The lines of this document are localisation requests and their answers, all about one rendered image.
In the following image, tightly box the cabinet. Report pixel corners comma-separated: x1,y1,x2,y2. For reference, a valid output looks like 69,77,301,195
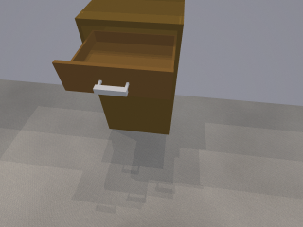
75,0,185,135

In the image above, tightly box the drawer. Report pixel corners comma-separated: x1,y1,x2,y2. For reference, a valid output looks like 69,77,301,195
52,30,177,100

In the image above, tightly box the handle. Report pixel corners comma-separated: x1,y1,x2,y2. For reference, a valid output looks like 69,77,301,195
93,80,130,97

